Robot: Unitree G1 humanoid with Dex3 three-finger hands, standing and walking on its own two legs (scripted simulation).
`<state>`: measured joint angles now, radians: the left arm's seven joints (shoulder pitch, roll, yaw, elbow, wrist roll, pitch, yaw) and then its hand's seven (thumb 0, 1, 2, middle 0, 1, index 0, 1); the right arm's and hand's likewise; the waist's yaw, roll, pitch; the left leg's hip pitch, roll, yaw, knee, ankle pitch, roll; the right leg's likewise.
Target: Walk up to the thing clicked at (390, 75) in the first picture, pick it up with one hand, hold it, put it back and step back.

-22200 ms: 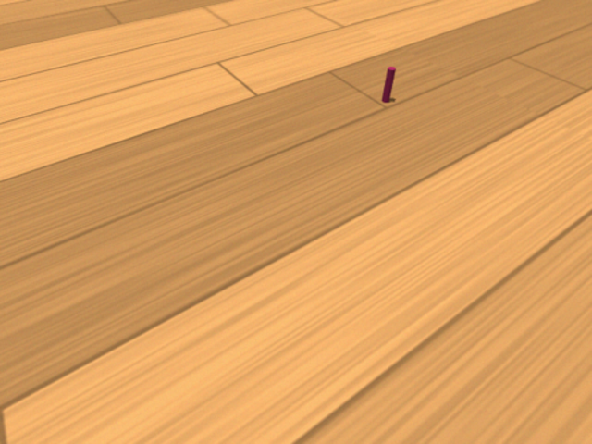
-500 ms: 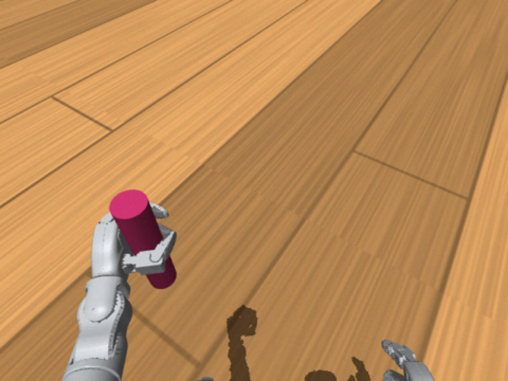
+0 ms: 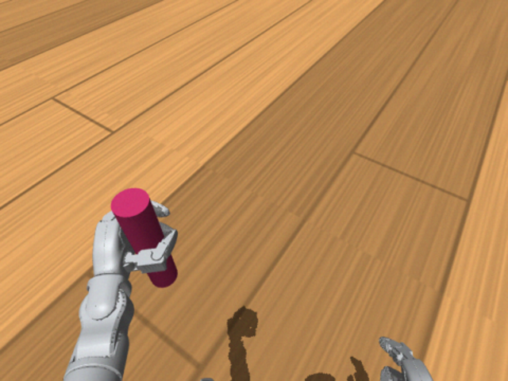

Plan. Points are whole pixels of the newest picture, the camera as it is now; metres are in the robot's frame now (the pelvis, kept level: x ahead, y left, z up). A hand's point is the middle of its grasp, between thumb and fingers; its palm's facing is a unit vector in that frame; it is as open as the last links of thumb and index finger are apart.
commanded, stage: crouch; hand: left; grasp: from the side
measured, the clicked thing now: (150, 244) +0.32 +0.17 +0.04
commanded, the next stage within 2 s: lower in 1.80 s
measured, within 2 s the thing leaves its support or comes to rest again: neither
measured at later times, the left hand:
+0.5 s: hand (171, 278) +0.35 +0.18 -0.15, palm faces +0.11 -0.99 -0.03, open 6.6 cm
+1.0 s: hand (179, 310) +0.35 +0.20 -0.37, palm faces +0.17 -0.98 -0.03, open 6.6 cm
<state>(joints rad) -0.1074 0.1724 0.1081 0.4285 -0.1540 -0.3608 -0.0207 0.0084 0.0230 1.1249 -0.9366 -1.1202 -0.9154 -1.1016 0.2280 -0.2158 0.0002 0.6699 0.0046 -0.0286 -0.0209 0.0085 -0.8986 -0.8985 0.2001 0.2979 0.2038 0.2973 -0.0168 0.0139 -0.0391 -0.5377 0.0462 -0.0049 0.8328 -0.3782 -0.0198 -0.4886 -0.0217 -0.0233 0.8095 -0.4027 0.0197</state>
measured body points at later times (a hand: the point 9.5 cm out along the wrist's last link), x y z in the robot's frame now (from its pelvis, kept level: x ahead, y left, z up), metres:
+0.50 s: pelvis -0.03 +0.00 -0.14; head +0.10 +0.02 +0.29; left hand +0.33 +0.23 -0.14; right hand +0.11 -0.27 -0.25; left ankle +0.03 +0.13 -0.70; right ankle +0.01 -0.13 -0.70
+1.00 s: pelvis -0.08 +0.00 -0.33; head +0.11 +0.03 +0.08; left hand +0.34 +0.26 -0.36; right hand +0.05 -0.27 -0.46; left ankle +0.03 +0.13 -0.70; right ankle +0.00 -0.13 -0.70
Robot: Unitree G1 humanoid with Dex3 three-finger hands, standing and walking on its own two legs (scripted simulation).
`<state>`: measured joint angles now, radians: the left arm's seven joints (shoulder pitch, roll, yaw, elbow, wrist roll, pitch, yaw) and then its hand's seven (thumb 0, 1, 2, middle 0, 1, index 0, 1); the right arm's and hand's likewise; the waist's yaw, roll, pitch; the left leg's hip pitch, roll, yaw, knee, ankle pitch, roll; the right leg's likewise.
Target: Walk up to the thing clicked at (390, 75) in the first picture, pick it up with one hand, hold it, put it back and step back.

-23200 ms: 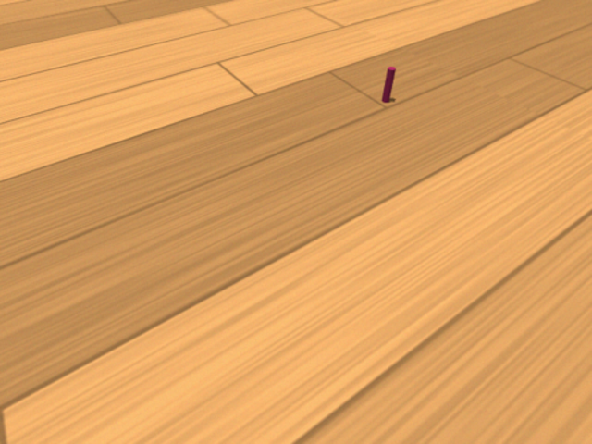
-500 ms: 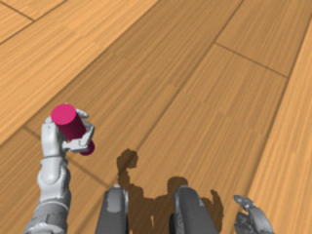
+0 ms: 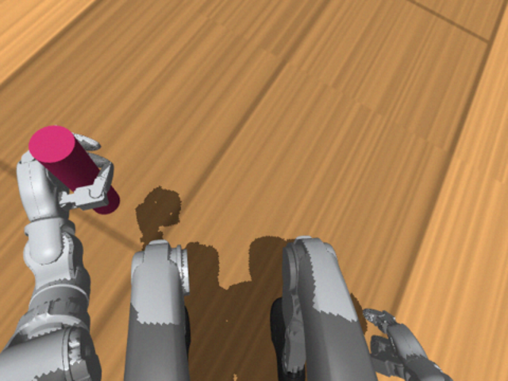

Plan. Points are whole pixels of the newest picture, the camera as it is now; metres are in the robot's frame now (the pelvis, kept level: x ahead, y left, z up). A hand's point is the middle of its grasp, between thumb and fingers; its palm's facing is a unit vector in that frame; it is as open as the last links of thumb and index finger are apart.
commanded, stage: crouch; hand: left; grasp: from the side
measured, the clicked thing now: (84, 179) +0.41 +0.25 -0.06
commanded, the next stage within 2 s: lower in 0.80 s
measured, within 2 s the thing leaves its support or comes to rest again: neither
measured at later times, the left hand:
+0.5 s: hand (104, 185) +0.43 +0.25 -0.13, palm faces +0.22 -0.98 -0.02, open 6.6 cm
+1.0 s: hand (111, 193) +0.43 +0.25 -0.18, palm faces +0.19 -0.98 -0.03, open 6.6 cm
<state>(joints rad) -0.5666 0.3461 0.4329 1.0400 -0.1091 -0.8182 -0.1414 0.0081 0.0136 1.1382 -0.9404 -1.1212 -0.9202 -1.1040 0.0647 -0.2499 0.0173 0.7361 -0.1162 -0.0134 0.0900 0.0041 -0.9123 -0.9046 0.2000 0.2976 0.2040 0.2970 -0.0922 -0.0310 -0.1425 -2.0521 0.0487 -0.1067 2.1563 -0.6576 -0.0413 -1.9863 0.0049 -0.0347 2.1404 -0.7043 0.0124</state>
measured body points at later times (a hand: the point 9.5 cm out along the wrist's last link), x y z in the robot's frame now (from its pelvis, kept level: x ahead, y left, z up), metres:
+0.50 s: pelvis +0.00 +0.00 -0.08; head +0.20 +0.06 +0.32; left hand +0.41 +0.30 -0.13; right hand +0.12 -0.27 -0.19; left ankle +0.09 +0.14 -0.37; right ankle +0.09 -0.12 -0.37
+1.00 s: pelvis +0.00 +0.01 -0.10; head +0.21 +0.08 +0.29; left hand +0.42 +0.30 -0.17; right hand +0.12 -0.27 -0.21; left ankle +0.09 +0.14 -0.37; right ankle +0.09 -0.12 -0.37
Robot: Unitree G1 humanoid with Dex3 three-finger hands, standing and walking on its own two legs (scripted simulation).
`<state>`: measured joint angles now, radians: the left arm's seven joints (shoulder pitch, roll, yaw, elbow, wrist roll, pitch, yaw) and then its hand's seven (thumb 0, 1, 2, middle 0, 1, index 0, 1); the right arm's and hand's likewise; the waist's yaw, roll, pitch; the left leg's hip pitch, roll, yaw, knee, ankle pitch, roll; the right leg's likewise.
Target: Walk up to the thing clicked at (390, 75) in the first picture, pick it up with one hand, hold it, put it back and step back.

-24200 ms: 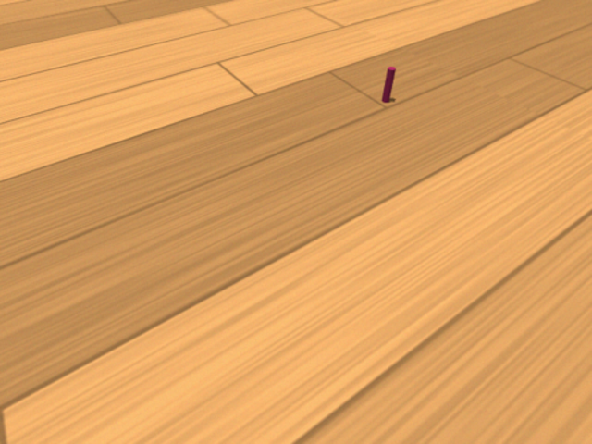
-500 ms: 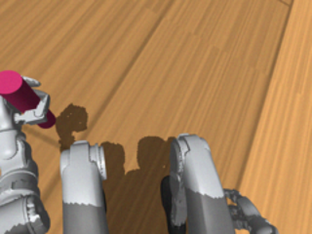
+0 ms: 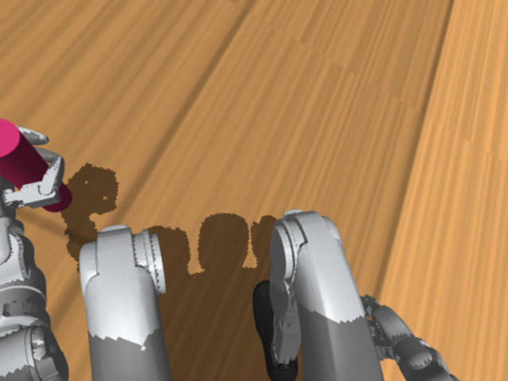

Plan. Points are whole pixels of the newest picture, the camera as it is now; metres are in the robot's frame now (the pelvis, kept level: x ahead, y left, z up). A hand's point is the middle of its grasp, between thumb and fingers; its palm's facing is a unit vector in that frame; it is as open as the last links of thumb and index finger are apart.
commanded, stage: lower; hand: left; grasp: from the side
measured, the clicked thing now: (32, 175) +0.41 +0.29 -0.09
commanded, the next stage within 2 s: loosen in 1.30 s
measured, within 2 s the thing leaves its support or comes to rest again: rests again in 1.04 s
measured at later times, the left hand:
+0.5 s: hand (48, 177) +0.42 +0.29 -0.14, palm faces +0.29 -0.96 -0.01, open 6.6 cm
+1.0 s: hand (56, 181) +0.42 +0.28 -0.16, palm faces +0.31 -0.95 -0.01, open 6.6 cm
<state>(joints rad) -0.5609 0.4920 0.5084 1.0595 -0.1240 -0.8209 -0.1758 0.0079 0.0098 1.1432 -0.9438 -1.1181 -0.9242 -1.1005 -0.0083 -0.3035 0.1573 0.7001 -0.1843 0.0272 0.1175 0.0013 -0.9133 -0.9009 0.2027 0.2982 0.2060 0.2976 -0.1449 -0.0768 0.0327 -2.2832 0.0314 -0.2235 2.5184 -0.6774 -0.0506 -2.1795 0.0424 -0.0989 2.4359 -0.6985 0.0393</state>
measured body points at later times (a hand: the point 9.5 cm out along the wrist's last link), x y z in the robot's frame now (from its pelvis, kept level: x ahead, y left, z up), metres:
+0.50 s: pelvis +0.00 +0.01 -0.02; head +0.22 +0.13 +0.35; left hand +0.40 +0.34 -0.13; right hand +0.15 -0.26 -0.09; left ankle +0.08 +0.14 -0.27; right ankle +0.10 -0.12 -0.27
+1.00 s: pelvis -0.01 +0.01 -0.02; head +0.21 +0.15 +0.34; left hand +0.40 +0.33 -0.16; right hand +0.14 -0.25 -0.07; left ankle +0.08 +0.14 -0.27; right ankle +0.10 -0.12 -0.27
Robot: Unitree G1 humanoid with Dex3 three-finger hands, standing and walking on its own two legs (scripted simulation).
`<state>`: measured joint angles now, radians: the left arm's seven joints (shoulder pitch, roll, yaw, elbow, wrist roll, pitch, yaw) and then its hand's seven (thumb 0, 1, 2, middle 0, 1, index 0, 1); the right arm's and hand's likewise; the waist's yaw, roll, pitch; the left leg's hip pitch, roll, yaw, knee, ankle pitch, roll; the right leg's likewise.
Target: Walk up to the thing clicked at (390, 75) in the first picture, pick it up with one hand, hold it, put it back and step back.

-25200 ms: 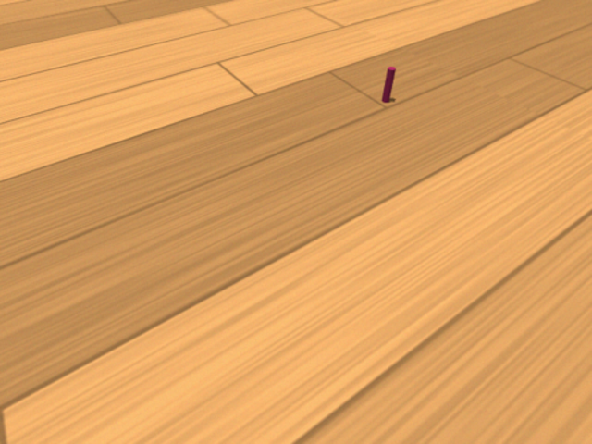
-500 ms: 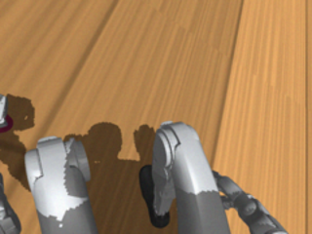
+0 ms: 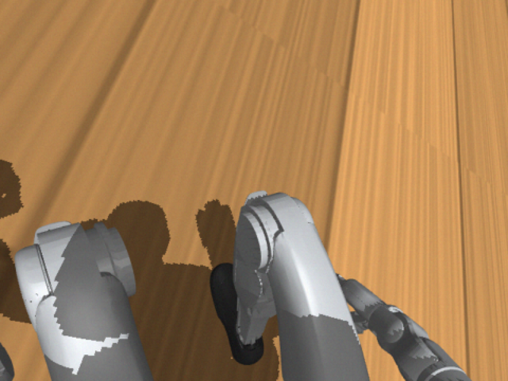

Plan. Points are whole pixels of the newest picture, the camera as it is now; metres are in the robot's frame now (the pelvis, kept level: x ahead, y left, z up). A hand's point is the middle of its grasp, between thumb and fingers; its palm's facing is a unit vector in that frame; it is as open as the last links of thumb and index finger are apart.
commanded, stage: lower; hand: left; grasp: from the side
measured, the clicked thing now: out of the picture +0.40 +0.32 -0.16
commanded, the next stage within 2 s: loosen in 0.30 s
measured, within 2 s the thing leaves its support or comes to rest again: rests again in 0.04 s
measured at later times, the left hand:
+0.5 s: hand out of the picture +0.40 +0.31 -0.15, palm faces +0.41 -0.91 +0.00, open 6.6 cm
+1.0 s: hand out of the picture +0.40 +0.31 -0.15, palm faces +0.41 -0.91 +0.02, open 14.7 cm
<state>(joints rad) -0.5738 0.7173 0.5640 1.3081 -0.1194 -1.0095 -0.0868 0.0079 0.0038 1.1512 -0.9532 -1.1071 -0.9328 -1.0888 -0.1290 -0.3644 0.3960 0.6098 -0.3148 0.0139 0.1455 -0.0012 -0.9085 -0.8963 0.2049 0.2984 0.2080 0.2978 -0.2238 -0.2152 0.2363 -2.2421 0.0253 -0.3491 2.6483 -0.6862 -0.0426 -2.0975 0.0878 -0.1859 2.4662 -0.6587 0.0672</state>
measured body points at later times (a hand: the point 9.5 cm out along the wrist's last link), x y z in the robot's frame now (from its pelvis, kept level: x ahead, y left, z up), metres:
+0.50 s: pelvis +0.00 +0.01 +0.00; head +0.21 +0.18 +0.35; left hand +0.38 +0.35 -0.15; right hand +0.18 -0.24 -0.04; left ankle +0.08 +0.13 -0.24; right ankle +0.13 -0.12 -0.24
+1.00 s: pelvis +0.00 +0.01 +0.00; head +0.20 +0.19 +0.35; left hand +0.38 +0.35 -0.15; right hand +0.18 -0.23 -0.04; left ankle +0.08 +0.13 -0.25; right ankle +0.13 -0.12 -0.24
